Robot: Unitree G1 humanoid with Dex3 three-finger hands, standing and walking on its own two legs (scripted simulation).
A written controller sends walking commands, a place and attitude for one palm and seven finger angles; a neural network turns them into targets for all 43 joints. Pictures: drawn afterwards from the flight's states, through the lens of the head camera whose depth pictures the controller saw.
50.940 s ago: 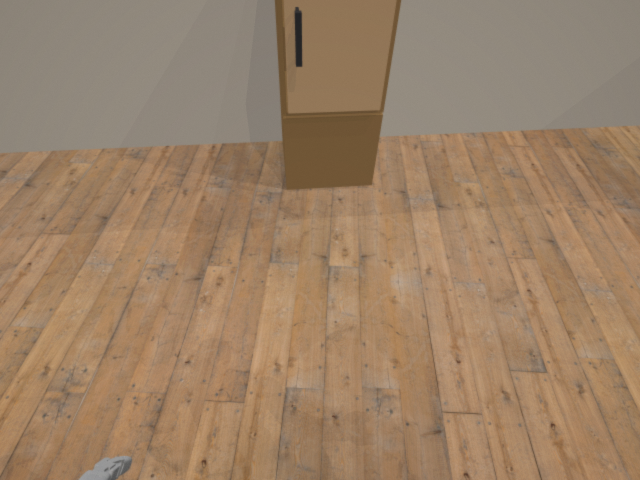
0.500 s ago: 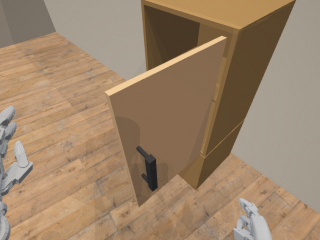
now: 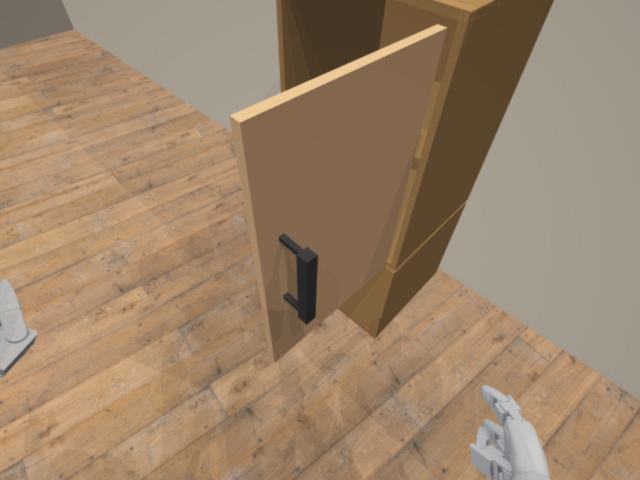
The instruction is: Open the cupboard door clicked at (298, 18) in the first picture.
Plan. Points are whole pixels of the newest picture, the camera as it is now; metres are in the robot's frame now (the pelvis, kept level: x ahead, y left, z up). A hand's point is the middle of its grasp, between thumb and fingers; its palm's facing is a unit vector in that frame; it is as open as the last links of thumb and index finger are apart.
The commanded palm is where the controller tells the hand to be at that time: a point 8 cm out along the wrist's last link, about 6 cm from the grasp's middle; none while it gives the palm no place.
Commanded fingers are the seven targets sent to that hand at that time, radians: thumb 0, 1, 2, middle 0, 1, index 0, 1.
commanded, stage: step back with the hand held close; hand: left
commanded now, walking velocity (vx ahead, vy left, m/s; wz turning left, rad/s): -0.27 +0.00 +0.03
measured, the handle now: (297, 281) +0.41 +0.07 -0.04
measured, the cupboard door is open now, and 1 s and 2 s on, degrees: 88 88 88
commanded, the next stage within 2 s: stop stepping back and stand still in 0.32 s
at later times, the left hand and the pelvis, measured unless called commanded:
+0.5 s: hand out of the picture +0.02 +0.25 +0.19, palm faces +0.60 -0.60 -0.53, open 7.4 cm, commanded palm -0.07 +0.28 +0.18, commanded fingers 0.00 0.90 0.90 -0.20 -0.30 -0.20 -0.30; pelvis -0.12 -0.05 -0.03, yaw +15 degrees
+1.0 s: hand out of the picture -0.08 +0.26 +0.19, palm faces +0.58 -0.70 -0.42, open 7.4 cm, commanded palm -0.13 +0.29 +0.18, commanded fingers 0.00 0.90 0.90 -0.20 -0.30 -0.20 -0.30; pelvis -0.23 -0.03 +0.01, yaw +7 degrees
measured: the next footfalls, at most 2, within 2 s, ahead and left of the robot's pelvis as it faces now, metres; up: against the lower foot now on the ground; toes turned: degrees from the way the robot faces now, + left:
right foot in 0.48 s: +0.00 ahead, -0.12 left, +0.00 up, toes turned +20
left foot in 0.74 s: -0.23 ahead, +0.09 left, +0.00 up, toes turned +16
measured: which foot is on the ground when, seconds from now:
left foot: down 0.00-0.48, up 0.50-0.72, down 0.74-1.00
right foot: down 0.00-0.34, up 0.36-0.46, down 0.48-0.74, up 0.76-1.00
